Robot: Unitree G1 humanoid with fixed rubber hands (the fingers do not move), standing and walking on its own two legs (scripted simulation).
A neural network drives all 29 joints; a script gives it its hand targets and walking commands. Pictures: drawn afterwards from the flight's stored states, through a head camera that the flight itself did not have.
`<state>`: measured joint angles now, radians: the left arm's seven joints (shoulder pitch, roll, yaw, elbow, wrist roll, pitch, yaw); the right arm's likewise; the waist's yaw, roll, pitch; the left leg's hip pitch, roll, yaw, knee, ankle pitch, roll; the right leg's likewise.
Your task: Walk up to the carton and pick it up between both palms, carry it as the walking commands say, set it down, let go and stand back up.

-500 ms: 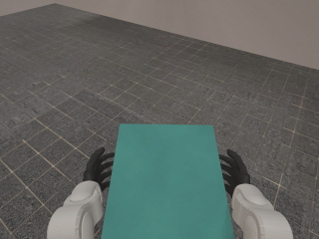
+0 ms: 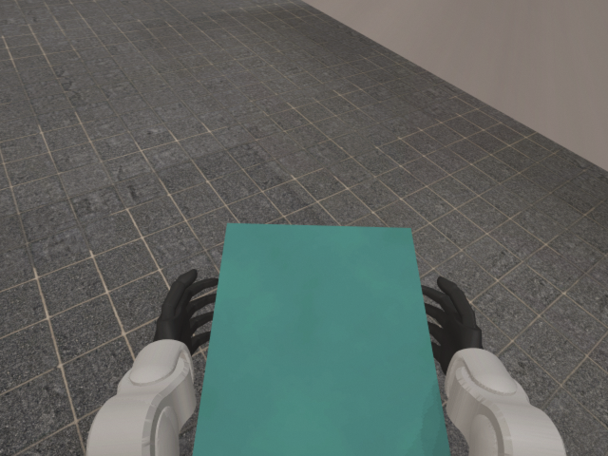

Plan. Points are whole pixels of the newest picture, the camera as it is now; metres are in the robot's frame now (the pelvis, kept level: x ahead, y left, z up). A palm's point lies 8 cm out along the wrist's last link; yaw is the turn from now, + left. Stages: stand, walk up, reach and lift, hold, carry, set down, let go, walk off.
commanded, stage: carry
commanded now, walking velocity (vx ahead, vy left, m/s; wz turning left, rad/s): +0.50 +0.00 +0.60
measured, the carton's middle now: (313, 354) +0.26 +0.02 +0.02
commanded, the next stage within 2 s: none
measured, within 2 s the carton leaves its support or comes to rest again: neither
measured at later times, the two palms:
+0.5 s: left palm (208, 162) +0.52 +0.21 +0.10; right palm (381, 154) +0.61 -0.08 +0.09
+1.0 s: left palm (138, 89) +0.75 +0.40 +0.08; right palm (268, 54) +0.93 +0.16 +0.11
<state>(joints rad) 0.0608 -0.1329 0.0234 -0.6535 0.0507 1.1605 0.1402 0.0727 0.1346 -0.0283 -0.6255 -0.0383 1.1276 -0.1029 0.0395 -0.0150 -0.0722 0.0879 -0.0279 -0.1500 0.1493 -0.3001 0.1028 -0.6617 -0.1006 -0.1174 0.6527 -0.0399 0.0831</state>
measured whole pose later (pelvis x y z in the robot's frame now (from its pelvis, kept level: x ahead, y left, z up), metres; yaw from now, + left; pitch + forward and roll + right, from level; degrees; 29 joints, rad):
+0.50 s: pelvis +0.35 -0.01 +0.00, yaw +14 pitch +0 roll +4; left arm 0.05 -0.13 0.08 -0.55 0.02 1.17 0.13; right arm 0.04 0.13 -0.01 -0.55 -0.06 1.19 -0.13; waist 0.05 -0.01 -0.05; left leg -0.66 0.09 0.19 0.76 -0.01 0.06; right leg 0.15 -0.15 -0.39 0.26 -0.36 0.06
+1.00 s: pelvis +0.65 +0.14 +0.01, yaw +33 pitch +5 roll -6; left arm 0.07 -0.13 0.03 -0.62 0.05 1.13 0.13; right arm 0.07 0.13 -0.03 -0.59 -0.04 1.12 -0.11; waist 0.04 -0.01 -0.03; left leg -0.09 -0.05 -0.07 0.20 -0.18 0.14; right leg -0.67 -0.14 -0.04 0.91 -0.18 0.13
